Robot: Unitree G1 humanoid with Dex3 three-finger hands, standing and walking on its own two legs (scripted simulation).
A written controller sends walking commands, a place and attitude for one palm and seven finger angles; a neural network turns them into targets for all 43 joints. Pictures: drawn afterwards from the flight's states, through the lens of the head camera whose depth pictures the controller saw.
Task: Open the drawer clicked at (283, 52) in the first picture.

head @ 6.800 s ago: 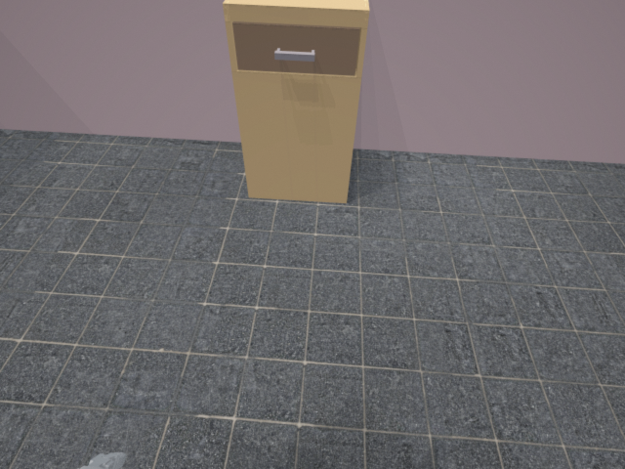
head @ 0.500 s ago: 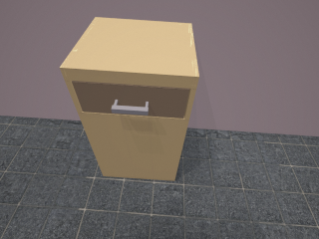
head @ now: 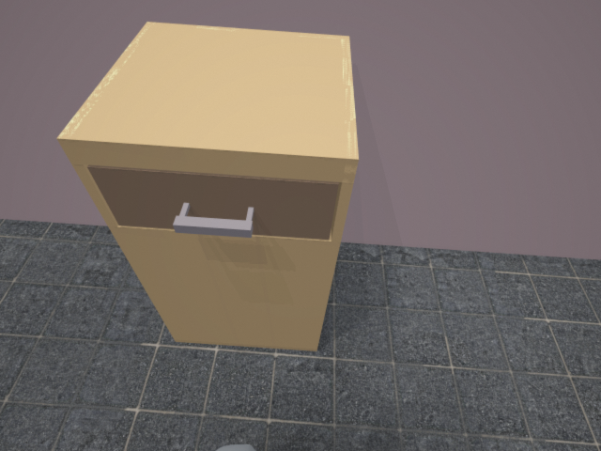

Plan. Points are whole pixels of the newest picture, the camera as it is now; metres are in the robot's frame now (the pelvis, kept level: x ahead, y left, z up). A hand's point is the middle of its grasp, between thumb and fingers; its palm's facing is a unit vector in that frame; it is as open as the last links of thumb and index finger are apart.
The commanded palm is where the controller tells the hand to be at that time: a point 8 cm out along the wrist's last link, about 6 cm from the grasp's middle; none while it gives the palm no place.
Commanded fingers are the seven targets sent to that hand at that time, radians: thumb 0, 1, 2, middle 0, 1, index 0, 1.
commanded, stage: come to a stop and stand still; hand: left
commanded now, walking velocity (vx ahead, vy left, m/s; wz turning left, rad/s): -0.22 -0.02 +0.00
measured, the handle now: (216, 218) +0.49 +0.20 -0.04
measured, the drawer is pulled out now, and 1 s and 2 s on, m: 0.00 0.00 0.00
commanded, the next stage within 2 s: look again from close up in 1.06 s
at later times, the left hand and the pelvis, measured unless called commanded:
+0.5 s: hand out of the picture -0.02 +0.12 -0.14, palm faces +0.13 -0.96 -0.23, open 7.4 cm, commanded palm none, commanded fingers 0.00 0.90 0.90 -0.20 -0.30 -0.20 -0.30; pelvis -0.04 -0.06 +0.02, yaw +3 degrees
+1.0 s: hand out of the picture -0.06 +0.15 -0.16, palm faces +0.14 -0.97 -0.18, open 7.4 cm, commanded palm none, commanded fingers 0.00 0.90 0.90 -0.20 -0.30 -0.20 -0.30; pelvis -0.04 -0.01 +0.01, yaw +3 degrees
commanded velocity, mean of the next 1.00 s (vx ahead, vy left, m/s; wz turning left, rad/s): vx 0.02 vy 0.06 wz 0.00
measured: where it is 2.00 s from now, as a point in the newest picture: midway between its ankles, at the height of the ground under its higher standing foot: outside the picture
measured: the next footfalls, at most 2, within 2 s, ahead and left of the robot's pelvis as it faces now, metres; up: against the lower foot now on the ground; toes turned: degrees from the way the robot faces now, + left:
right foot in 0.28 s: +0.01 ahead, -0.12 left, +0.00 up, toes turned -1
left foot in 0.74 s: -0.02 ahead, +0.10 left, +0.00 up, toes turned -1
